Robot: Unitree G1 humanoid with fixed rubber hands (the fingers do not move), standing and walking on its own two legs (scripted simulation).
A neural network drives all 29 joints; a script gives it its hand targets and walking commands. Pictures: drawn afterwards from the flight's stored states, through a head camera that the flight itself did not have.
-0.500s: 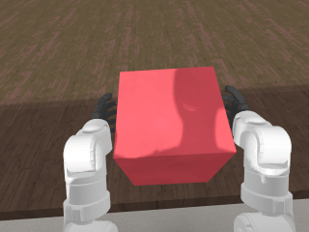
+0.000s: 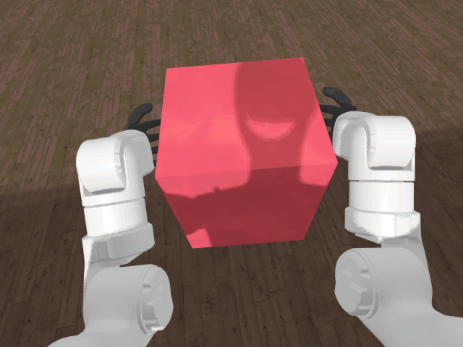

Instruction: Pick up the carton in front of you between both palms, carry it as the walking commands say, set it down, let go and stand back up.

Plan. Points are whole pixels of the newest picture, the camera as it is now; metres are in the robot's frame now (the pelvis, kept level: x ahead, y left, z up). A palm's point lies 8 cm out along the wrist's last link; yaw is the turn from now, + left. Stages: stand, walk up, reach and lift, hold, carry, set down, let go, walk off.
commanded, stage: carry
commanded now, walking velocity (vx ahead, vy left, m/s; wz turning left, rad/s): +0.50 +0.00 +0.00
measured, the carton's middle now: (241, 162) +0.42 -0.02 +0.09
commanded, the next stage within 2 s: none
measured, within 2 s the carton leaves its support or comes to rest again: neither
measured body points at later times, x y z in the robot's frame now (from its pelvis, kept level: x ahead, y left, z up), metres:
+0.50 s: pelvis +0.39 -0.03 +0.16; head +0.47 -0.01 +0.60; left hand +0.71 +0.25 +0.30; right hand +0.83 -0.03 +0.30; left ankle +0.45 +0.09 -0.48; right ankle +0.32 -0.08 -0.57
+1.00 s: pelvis +0.71 +0.04 +0.17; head +0.73 +0.06 +0.62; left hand +1.06 +0.28 +0.32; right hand +1.13 -0.01 +0.32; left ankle +0.63 +0.05 -0.57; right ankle +0.87 -0.09 -0.51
